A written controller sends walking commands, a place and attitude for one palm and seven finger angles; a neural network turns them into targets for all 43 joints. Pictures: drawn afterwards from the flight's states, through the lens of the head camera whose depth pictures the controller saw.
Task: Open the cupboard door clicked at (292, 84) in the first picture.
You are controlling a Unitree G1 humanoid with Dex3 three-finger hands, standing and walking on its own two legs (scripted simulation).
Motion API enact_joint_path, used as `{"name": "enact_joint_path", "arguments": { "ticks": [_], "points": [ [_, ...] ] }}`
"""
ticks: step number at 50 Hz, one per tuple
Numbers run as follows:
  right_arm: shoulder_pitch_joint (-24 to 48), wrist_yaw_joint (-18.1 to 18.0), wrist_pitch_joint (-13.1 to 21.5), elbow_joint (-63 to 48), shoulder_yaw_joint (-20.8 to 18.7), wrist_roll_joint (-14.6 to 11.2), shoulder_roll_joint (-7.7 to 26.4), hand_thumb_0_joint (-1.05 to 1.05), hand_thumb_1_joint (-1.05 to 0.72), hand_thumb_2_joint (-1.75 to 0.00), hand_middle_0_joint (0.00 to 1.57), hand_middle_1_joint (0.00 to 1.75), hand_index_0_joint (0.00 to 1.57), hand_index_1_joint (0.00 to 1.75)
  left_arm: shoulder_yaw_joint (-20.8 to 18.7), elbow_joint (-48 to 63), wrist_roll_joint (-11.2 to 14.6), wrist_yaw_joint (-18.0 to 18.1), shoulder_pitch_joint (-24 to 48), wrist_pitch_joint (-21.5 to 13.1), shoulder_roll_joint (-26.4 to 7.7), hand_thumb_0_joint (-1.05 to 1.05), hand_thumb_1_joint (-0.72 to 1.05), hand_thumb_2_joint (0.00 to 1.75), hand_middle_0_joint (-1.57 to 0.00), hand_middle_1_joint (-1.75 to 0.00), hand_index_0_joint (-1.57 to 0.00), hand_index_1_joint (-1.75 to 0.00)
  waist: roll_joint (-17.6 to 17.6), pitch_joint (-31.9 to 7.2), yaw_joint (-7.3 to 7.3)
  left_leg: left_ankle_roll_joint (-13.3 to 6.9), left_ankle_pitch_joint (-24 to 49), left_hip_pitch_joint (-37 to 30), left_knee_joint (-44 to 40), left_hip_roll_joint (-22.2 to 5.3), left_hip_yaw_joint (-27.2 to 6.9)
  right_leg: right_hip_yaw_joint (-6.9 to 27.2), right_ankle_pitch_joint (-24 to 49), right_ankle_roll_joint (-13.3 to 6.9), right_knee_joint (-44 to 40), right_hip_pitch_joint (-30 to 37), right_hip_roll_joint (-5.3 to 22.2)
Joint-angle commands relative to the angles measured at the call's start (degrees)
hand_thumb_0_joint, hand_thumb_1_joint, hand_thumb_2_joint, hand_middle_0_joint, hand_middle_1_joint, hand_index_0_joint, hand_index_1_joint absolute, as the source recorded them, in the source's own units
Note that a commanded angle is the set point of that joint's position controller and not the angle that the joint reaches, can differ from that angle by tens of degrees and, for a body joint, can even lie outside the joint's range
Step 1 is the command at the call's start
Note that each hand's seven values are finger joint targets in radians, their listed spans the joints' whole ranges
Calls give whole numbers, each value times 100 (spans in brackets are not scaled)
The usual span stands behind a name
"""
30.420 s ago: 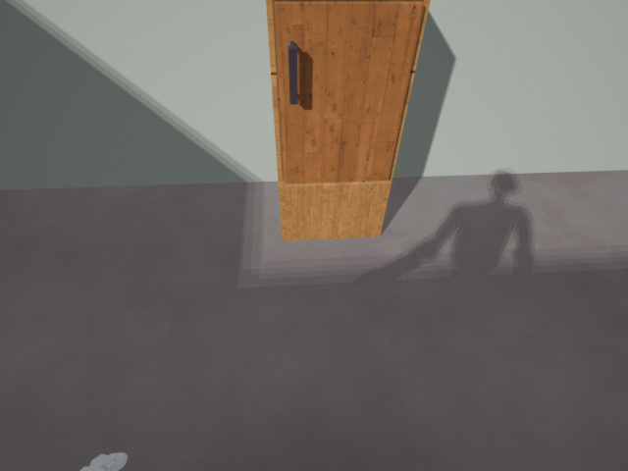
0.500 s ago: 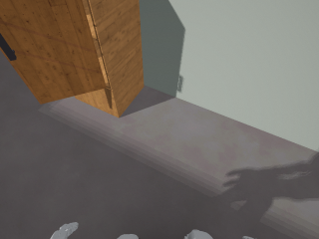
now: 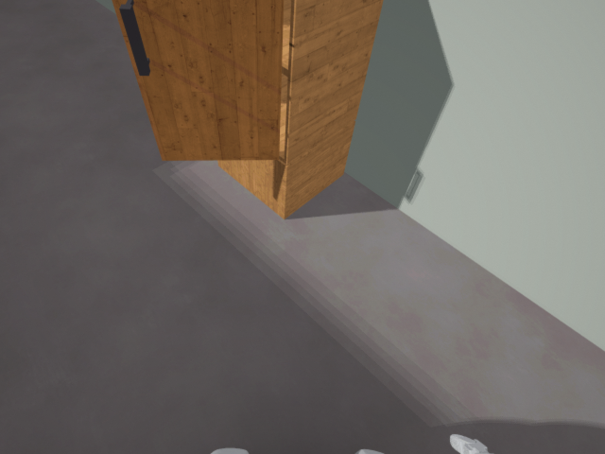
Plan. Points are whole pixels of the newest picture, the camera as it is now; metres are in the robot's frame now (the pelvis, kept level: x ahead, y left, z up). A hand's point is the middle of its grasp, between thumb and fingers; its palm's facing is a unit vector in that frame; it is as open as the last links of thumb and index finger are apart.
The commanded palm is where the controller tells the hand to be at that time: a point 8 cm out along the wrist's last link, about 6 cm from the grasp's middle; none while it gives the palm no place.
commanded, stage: turn to face it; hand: left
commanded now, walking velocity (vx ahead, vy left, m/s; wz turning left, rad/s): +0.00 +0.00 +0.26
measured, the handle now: (137, 38) +0.95 +0.48 +0.01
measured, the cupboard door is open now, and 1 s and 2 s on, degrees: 49 49 49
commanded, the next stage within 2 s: take the last steps up to it in 0.02 s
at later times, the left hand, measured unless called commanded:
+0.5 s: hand out of the picture -0.02 +0.17 -0.14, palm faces +0.24 -0.95 -0.20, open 7.4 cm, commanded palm none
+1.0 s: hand (118, 364) +0.24 +0.30 -0.14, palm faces +0.17 -0.97 -0.20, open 7.4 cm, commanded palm none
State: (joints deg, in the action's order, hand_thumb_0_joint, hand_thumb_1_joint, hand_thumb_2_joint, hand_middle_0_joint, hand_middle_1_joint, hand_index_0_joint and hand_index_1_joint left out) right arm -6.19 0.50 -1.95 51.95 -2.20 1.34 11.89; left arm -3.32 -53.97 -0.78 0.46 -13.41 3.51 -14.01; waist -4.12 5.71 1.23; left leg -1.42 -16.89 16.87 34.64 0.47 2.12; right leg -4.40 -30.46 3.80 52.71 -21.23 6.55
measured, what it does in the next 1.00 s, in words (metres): walks ahead: right foot, then left foot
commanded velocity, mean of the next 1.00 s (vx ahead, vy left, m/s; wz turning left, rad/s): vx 0.27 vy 0.07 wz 0.08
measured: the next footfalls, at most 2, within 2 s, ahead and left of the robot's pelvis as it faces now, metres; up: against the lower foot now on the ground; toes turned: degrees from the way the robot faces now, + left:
right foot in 0.24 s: +0.04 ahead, -0.14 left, +0.00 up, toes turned +1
left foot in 0.64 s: +0.14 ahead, +0.19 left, +0.00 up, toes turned +17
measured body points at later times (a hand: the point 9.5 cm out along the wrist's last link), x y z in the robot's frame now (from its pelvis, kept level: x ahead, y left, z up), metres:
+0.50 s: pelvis +0.03 +0.00 +0.02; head +0.06 -0.01 +0.47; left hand -0.03 +0.22 -0.13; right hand +0.14 -0.25 -0.13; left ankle +0.05 +0.16 -0.66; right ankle +0.00 -0.14 -0.73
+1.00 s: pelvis +0.16 +0.10 +0.02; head +0.18 +0.09 +0.46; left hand +0.23 +0.35 -0.12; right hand +0.18 -0.14 -0.14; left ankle +0.10 +0.18 -0.73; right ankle +0.26 +0.00 -0.69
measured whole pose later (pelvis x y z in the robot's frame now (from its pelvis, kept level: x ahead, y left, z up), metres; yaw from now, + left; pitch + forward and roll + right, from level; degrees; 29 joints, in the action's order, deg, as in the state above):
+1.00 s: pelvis +0.16 +0.10 +0.02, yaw +9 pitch -1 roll +2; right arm -19.4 -0.5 2.6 61.3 -1.9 1.8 10.2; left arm -3.3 -55.8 -1.3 -1.7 -6.8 -0.2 -11.3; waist -1.5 2.9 -0.9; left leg -2.3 -14.1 4.1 18.9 1.7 8.8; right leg -4.8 -14.1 0.6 43.8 -28.2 5.5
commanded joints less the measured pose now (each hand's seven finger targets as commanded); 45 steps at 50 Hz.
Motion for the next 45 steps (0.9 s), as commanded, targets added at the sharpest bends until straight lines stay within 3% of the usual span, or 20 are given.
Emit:
{"name": "enact_joint_path", "arguments": {
  "ticks": [1,6,9,10,11,12,13,14,16,18,21,27,29,30,31,32,33,35,39,45],
  "points": [
    [-287,-212,117,-244,-235,36,1129,0,-90,-90,20,30,20,30,-109,480,-14,6,305,-138,-442,0,90,90,-20,-30,-20,-30,1552,-585,-236,-890,2570,-612,-1453,-1538,-1566,384,188,-32,630,-612,-119],
    [-339,-213,116,-148,-231,30,1110,0,-90,-90,20,30,20,30,-55,344,13,-18,176,-177,-283,0,90,90,-20,-30,-20,-30,1375,-906,-218,-791,2362,-732,-1391,-1336,-1400,164,303,-66,-541,92,-386],
    [-107,-163,85,-142,-234,-8,1078,0,-90,-90,20,30,20,30,-81,141,-18,-63,-400,-271,-315,0,90,90,-20,-30,-20,-30,1294,-851,92,-556,35,123,-1267,-999,-1319,-43,960,-96,-1940,1256,-574],
    [-36,-140,63,-167,-237,-32,931,0,-90,-90,20,30,20,30,-134,38,-48,-60,-683,-329,-427,0,90,90,-20,-30,-20,-30,825,-722,245,-326,-870,753,-770,-618,-1103,135,960,-154,-2793,1894,-410],
    [-29,-92,67,-283,-186,-90,538,0,-90,-90,20,30,20,30,-254,-11,-134,-23,-999,-394,-887,0,90,90,-20,-30,-20,-30,-802,-552,419,46,-1604,2014,681,108,-442,1802,-359,-567,-3835,2504,817],
    [366,-21,74,-518,-179,-41,591,0,-90,-90,20,30,20,30,-310,83,-120,19,-1088,-403,-1286,0,90,90,-20,-30,-20,-30,-1575,-65,626,188,-1837,2483,2200,211,-327,3491,-1223,-1160,-4750,1748,2091],
    [483,45,60,-566,-242,18,826,0,-90,-90,20,30,20,30,-265,182,-61,28,-786,-436,-1183,0,90,90,-20,-30,-20,-30,-959,293,401,148,-1232,2547,2899,-143,-751,3274,-1351,-1318,-4912,1130,2116],
    [287,91,43,-497,-267,31,763,0,-90,-90,20,30,20,30,-290,223,-60,40,-487,-483,-1056,0,90,90,-20,-30,-20,-30,-609,153,169,182,-847,2410,3075,-247,-675,3002,-1350,-1273,-4831,1084,1978],
    [67,142,12,-195,-287,45,720,0,-90,-90,20,30,20,30,-165,216,-30,25,-249,-609,-644,0,90,90,-20,-30,-20,-30,-886,147,-33,309,-1,2215,3248,-412,-617,1751,78,-895,-4552,1058,1328],
    [2,185,10,-135,-257,15,564,0,-90,-90,20,30,20,30,-151,118,-16,14,-432,-690,-561,0,90,90,-20,-30,-20,-30,-735,-47,-6,419,310,2112,2993,-413,-386,1114,965,-830,-4454,1356,1198],
    [256,234,63,-153,-202,-8,354,0,-90,-90,20,30,20,30,-189,-119,-55,34,-897,-750,-646,0,90,90,-20,-30,-20,-30,-272,-224,191,481,244,2131,2097,-405,-78,794,1825,-917,-4298,2039,1289],
    [481,282,232,-225,-98,-42,162,0,-90,-90,20,30,20,30,-213,-439,-118,1,-1071,-707,-772,0,90,90,-20,-30,-20,-30,-753,-154,302,338,-66,1084,252,-273,344,370,2307,-887,-3883,1812,1395],
    [14,250,305,-74,-99,-31,209,0,-90,-90,20,30,20,30,-203,-484,-103,-13,-962,-679,-755,0,90,90,-20,-30,-20,-30,-828,-198,78,250,168,66,-393,-97,586,164,2241,-728,-3496,1296,1217],
    [-557,195,352,100,-129,-8,372,0,-90,-90,20,30,20,30,-200,-466,-82,-28,-828,-660,-700,0,90,90,-20,-30,-20,-30,-514,-350,-219,201,300,-831,-757,24,672,-82,2282,-617,-2937,837,1009],
    [-1384,116,395,364,-241,11,814,0,-90,-90,20,30,20,30,-139,-406,-66,-67,-802,-642,-479,0,90,90,-20,-30,-20,-30,540,-809,-581,33,-2,-2056,-906,-391,173,-423,2046,-443,-1625,179,668],
    [-2246,19,444,548,-422,80,1450,0,-90,-90,20,30,20,30,-60,-215,-10,-107,-798,-627,-88,0,90,90,-20,-30,-20,-30,2277,-1269,-866,-542,-348,-2881,-1487,-1941,-2090,-815,-91,-128,133,-1155,-134],
    [-2603,-96,371,648,-428,46,1556,0,-90,-90,20,30,20,30,-18,7,-47,-65,-341,-609,-66,0,90,90,-20,-30,-20,-30,2187,-1199,-971,-900,-317,-2676,-2040,-2317,-2557,-168,-517,-262,1211,-1649,-230],
    [-1846,-132,408,494,-293,50,1186,0,-90,-90,20,30,20,30,-9,18,-50,-57,43,-623,-17,0,90,90,-20,-30,-20,-30,1357,-588,-640,-1029,-469,-1536,-2130,-2195,-2184,221,143,-421,1949,-1818,119],
    [-1226,-181,567,433,-108,20,608,0,-90,-90,20,30,20,30,-19,-277,-70,-168,-328,-494,45,0,90,90,-20,-30,-20,-30,1249,-306,-142,-741,434,-743,-2430,-1656,-952,262,1212,-356,1350,-1242,195],
    [-1429,-159,618,615,-125,38,539,0,-90,-90,20,30,20,30,4,-4,-61,-195,356,-461,139,0,90,90,-20,-30,-20,-30,777,-160,-149,-944,971,-874,-2595,-1642,-515,114,1658,-340,-479,-891,52]
  ]
}}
